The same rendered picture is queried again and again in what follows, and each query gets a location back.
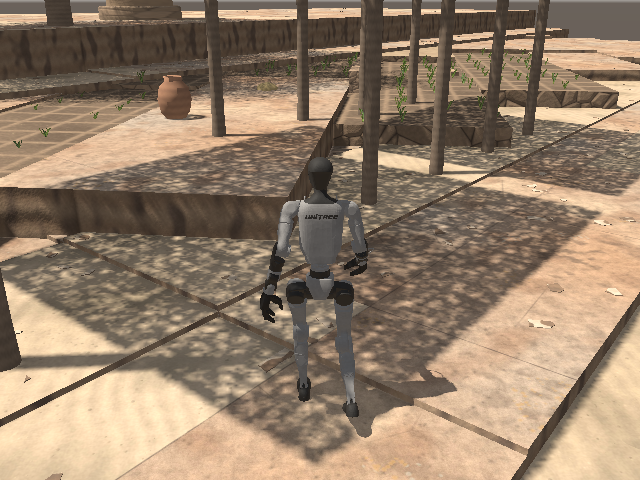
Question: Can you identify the humanoid robot head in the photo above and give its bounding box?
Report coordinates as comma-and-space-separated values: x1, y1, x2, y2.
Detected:
304, 157, 338, 204

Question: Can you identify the left robot forearm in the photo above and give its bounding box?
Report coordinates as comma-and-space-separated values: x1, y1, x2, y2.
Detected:
263, 242, 285, 295

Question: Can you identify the right robot forearm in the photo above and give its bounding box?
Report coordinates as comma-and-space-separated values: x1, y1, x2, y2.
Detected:
355, 238, 369, 266

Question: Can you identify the robot right hand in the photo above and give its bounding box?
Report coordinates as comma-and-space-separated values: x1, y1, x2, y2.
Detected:
344, 258, 367, 276

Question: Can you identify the left robot thigh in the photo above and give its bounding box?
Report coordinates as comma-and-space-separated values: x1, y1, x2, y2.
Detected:
286, 278, 309, 342

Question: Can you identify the robot right upper arm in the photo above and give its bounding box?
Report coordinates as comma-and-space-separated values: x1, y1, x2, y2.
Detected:
340, 200, 367, 254

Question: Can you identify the robot left hand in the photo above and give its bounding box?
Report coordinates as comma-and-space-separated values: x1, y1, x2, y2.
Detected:
260, 292, 283, 323

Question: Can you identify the robot left upper arm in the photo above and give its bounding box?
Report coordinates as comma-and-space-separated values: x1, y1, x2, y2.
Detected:
275, 200, 300, 258

